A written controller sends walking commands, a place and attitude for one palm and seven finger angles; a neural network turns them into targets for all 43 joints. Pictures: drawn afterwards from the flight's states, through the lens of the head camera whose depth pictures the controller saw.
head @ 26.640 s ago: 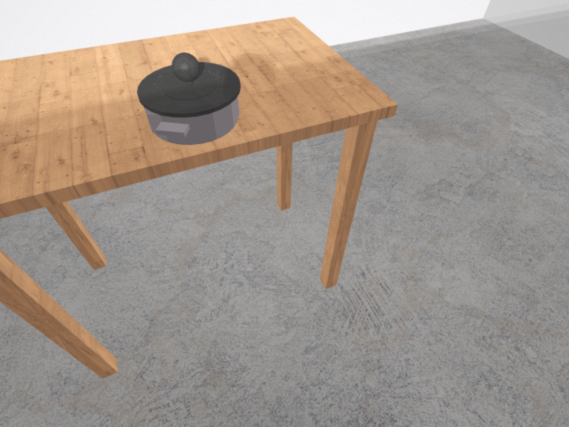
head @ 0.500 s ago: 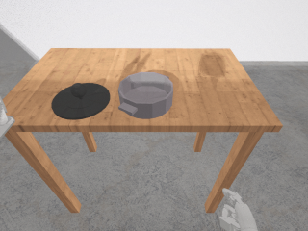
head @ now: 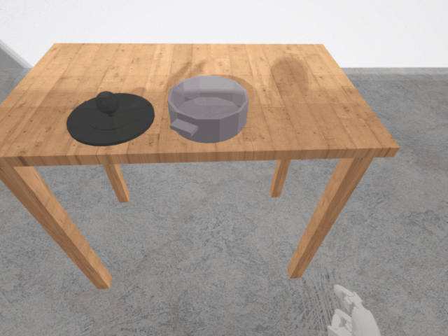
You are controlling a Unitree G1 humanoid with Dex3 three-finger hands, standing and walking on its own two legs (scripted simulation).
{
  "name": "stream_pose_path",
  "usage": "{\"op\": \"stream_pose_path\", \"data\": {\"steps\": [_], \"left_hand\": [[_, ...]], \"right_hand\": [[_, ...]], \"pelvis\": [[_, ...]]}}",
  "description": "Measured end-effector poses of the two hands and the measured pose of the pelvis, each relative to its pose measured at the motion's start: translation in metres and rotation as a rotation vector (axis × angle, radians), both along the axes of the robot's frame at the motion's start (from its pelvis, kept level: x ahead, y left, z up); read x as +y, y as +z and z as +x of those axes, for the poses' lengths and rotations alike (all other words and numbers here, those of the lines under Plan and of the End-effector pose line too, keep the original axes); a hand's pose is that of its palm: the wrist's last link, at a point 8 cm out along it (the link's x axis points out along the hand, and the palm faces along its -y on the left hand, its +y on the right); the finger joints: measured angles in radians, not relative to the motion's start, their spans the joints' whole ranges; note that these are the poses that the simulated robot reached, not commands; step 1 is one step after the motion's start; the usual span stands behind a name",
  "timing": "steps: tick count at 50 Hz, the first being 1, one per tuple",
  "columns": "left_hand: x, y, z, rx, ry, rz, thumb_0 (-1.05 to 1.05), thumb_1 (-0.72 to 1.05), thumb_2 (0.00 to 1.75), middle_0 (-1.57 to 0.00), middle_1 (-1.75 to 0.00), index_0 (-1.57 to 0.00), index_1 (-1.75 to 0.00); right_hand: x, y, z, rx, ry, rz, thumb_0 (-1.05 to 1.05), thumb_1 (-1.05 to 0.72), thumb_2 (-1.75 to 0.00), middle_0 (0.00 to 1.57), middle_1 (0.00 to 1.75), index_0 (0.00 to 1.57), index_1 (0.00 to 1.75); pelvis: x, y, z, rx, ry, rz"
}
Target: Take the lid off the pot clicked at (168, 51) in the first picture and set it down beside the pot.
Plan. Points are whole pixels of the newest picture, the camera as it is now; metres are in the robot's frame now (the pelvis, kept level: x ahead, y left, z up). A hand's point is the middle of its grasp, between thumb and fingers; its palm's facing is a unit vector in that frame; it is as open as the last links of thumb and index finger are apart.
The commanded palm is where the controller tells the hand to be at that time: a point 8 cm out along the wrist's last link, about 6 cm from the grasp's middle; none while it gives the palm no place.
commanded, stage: step back with the hand held close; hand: left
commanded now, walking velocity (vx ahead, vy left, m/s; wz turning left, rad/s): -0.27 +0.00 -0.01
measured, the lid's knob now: (107, 102) +0.56 +0.30 +0.12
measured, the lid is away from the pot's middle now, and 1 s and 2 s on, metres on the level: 0.23 0.23 0.23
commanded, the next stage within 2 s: stop stepping back and stand still in 0.64 s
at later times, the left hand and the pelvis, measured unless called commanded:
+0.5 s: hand out of the picture +0.13 +0.23 +0.29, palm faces +0.46 -0.81 -0.37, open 7.4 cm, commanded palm +0.07 +0.29 +0.29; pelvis -0.07 +0.02 +0.00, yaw -2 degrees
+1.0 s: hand out of the picture -0.04 +0.25 +0.31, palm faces +0.50 -0.76 -0.42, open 7.4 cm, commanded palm -0.08 +0.32 +0.29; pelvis -0.21 +0.04 +0.01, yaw -1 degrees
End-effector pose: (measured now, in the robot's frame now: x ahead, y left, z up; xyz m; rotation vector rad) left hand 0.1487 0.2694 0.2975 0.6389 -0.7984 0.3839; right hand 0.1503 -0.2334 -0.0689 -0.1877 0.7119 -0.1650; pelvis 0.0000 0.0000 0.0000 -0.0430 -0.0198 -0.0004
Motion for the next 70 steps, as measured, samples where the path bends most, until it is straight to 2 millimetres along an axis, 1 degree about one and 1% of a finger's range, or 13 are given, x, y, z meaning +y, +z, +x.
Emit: {"op": "stream_pose_path", "data": {"steps": [10,18,25,29,37,39,43,49,51,54,59,64,70], "left_hand": [[0.003,-0.011,-0.024,-0.021,-0.066,-0.021,0.01,0.88,0.9,-0.21,-0.3,-0.22,-0.31],[0.018,0.005,-0.044,-0.07,-0.028,-0.026,0.01,0.88,0.9,-0.21,-0.3,-0.22,-0.31],[0.002,-0.002,-0.058,-0.034,-0.118,0.003,0.01,0.88,0.9,-0.21,-0.3,-0.21,-0.31],[0.008,-0.004,-0.066,-0.043,-0.167,0.03,0.01,0.88,0.9,-0.21,-0.3,-0.22,-0.31],[0.03,-0.003,-0.091,0.018,-0.173,0.002,0.01,0.88,0.9,-0.21,-0.3,-0.22,-0.31],[0.035,-0.02,-0.094,0.113,-0.173,-0.044,0.01,0.88,0.9,-0.21,-0.3,-0.21,-0.31],[0.033,-0.024,-0.135,0.175,-0.143,-0.062,0.02,0.88,0.9,-0.21,-0.3,-0.22,-0.31],[0.019,0.016,-0.222,-0.021,-0.109,0.105,0.02,0.88,0.9,-0.21,-0.3,-0.22,-0.31],[0.029,0.029,-0.24,-0.123,-0.086,0.093,0.01,0.88,0.9,-0.22,-0.3,-0.22,-0.31],[0.059,0.034,-0.244,-0.223,-0.029,-0.028,0.01,0.88,0.9,-0.21,-0.3,-0.22,-0.31],[0.09,0.003,-0.22,-0.114,0.008,-0.205,0.01,0.89,0.9,-0.2,-0.3,-0.21,-0.3],[0.06,-0.026,-0.216,0.126,-0.05,-0.154,0.01,0.89,0.9,-0.2,-0.3,-0.2,-0.3],[0.028,-0.005,-0.241,0.073,-0.089,0.082,0.02,0.88,0.9,-0.21,-0.3,-0.22,-0.31]], "right_hand": [[0.0,0.0,-0.036,0.009,-0.022,-0.052,0.01,-0.9,-0.89,0.21,0.3,0.21,0.3],[0.012,0.007,-0.059,0.002,-0.021,-0.03,0.01,-0.9,-0.89,0.21,0.3,0.2,0.3],[0.016,0.002,-0.073,0.012,-0.006,-0.017,0.01,-0.9,-0.89,0.21,0.3,0.21,0.3],[0.017,0.008,-0.089,0.025,-0.05,-0.054,0.01,-0.9,-0.89,0.21,0.3,0.21,0.3],[0.033,0.027,-0.135,-0.007,-0.048,-0.056,0.01,-0.91,-0.89,0.21,0.3,0.2,0.3],[0.033,0.023,-0.149,-0.004,-0.041,-0.053,0.01,-0.9,-0.89,0.21,0.3,0.21,0.3],[0.037,0.024,-0.178,-0.01,-0.056,-0.041,0.01,-0.9,-0.89,0.21,0.3,0.21,0.3],[0.041,0.007,-0.213,0.046,0.009,-0.036,0.01,-0.9,-0.89,0.21,0.3,0.21,0.3],[0.043,0.003,-0.226,0.083,-0.006,-0.029,0.01,-0.9,-0.89,0.21,0.3,0.21,0.3],[0.045,0.004,-0.238,0.081,-0.022,-0.033,0.01,-0.9,-0.89,0.21,0.3,0.21,0.3],[0.054,0.004,-0.243,-0.032,-0.045,-0.023,0.01,-0.9,-0.89,0.21,0.3,0.21,0.3],[0.068,0.011,-0.256,-0.053,-0.034,0.039,0.01,-0.91,-0.89,0.21,0.3,0.2,0.3],[0.061,-0.013,-0.254,0.076,0.023,0.015,0.01,-0.9,-0.89,0.21,0.3,0.21,0.3]], "pelvis": [[0.012,-0.006,-0.028,-0.002,0.001,-0.027],[0.013,0.004,-0.05,0.036,-0.001,-0.047],[0.016,0.001,-0.074,0.048,-0.041,-0.035],[0.027,0.0,-0.08,0.053,-0.04,-0.03],[0.039,0.013,-0.132,0.052,-0.063,-0.05],[0.042,0.011,-0.145,0.056,-0.045,-0.067],[0.04,0.01,-0.167,0.055,-0.049,-0.039],[0.04,0.004,-0.206,0.037,-0.009,-0.002],[0.043,0.006,-0.21,0.03,-0.014,0.011],[0.049,0.007,-0.216,0.032,-0.009,0.025],[0.064,-0.004,-0.237,0.022,0.004,0.022],[0.057,0.005,-0.24,0.039,-0.017,0.034],[0.05,-0.002,-0.233,0.03,0.004,0.015]]}}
